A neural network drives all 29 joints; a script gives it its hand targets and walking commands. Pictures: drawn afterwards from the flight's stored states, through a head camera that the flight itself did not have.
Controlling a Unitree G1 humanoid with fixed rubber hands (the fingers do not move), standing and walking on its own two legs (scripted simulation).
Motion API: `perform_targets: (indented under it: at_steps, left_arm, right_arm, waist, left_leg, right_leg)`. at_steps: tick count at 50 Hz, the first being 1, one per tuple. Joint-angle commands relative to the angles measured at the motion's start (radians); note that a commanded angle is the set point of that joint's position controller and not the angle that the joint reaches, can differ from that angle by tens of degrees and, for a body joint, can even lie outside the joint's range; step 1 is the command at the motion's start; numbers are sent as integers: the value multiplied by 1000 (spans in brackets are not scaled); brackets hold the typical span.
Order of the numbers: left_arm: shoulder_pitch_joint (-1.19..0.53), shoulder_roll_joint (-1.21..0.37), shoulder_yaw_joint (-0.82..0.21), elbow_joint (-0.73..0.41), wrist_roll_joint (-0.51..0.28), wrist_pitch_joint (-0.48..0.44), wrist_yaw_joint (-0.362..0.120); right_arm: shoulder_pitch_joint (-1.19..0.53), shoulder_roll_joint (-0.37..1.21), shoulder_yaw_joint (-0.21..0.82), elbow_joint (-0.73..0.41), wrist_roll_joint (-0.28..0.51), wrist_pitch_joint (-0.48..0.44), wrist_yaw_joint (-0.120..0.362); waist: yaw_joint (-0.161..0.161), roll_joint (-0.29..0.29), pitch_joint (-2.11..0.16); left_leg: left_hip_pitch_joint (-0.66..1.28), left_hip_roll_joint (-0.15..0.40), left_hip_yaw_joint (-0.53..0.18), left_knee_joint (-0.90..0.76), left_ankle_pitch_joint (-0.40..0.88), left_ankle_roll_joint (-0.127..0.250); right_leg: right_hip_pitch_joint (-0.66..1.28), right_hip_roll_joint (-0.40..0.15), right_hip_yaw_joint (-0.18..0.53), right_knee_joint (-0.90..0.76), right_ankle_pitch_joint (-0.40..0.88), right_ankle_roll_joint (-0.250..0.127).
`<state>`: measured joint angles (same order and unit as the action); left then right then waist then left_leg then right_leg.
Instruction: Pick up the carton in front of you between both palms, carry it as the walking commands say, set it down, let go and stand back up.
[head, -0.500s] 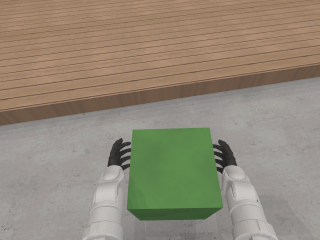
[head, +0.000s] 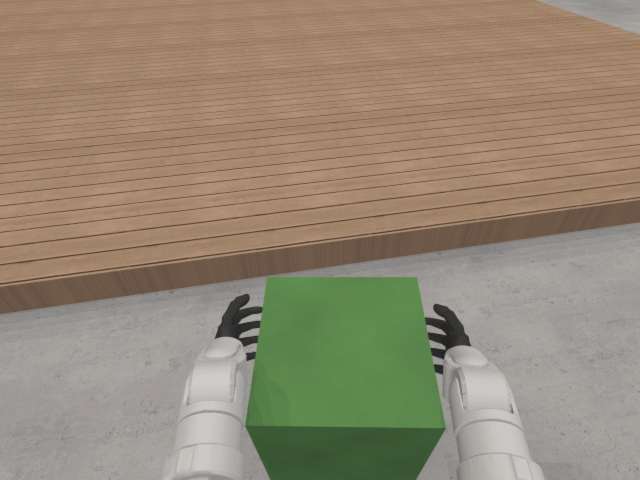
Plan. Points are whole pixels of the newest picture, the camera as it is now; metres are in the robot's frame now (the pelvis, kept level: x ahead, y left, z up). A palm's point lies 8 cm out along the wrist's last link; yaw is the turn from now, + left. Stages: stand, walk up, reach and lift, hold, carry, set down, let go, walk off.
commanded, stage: reach and lift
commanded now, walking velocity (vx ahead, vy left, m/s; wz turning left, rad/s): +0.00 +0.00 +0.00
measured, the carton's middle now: (341, 384) +0.29 +0.00 -0.06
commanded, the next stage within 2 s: hold in 0.78 s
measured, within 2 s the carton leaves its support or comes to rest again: neither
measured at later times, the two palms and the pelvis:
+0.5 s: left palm (229, 338) +0.31 +0.15 +0.04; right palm (457, 347) +0.30 -0.15 +0.03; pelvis +0.01 +0.00 +0.00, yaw +0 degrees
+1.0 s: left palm (223, 331) +0.30 +0.15 +0.07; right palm (460, 341) +0.29 -0.15 +0.06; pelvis +0.01 +0.00 +0.01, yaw +0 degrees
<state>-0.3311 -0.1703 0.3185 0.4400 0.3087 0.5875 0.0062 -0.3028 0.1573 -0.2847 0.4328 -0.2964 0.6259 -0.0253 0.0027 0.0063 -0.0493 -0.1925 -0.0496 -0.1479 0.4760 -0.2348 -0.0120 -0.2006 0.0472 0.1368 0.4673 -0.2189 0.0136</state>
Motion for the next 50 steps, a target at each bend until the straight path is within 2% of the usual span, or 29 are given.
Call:
perform_targets:
  at_steps: [1,6,12,27,38,43,45,50]
  left_arm:
    - [-500,-1003,-530,74,-227,-1,-271]
    - [-516,-993,-524,78,-220,2,-274]
    - [-488,-977,-523,61,-216,12,-275]
    - [-372,-961,-573,-45,-249,50,-267]
    - [-350,-959,-591,-91,-266,80,-259]
    - [-353,-964,-654,-181,-306,108,-254]
    - [-339,-946,-643,-181,-299,130,-250]
    - [-361,-917,-576,-122,-265,152,-260]
  right_arm:
    - [-649,966,541,-42,258,-56,280]
    - [-653,973,535,-31,253,-50,278]
    - [-623,968,539,-49,253,-36,273]
    - [-507,940,583,-158,283,3,266]
    - [-493,920,599,-209,295,29,268]
    - [-504,931,664,-296,336,56,266]
    - [-485,916,652,-294,328,79,261]
    - [-495,892,583,-227,287,104,265]
  waist:
    - [1,1,-204]
    - [1,-8,-218]
    - [2,-9,-224]
    - [-1,-3,-226]
    - [1,4,-203]
    - [6,3,-250]
    - [6,3,-217]
    - [3,2,-104]
  left_leg:
    - [17,-28,71,-90,35,4]
    - [24,-32,76,-93,32,6]
    - [47,-37,81,-102,86,5]
    - [123,-43,74,-128,251,-9]
    - [148,-40,68,-142,274,-13]
    - [198,-38,62,-147,338,-16]
    - [194,-38,61,-158,317,-15]
    - [138,-35,72,-179,150,-7]
  right_leg:
    - [70,36,-75,-75,15,-11]
    - [88,36,-75,-83,20,-7]
    - [117,36,-72,-98,78,-1]
    - [181,46,-68,-124,231,5]
    - [189,51,-65,-136,234,1]
    - [220,52,-62,-142,284,5]
    - [219,50,-61,-153,267,5]
    - [182,45,-67,-174,120,-3]
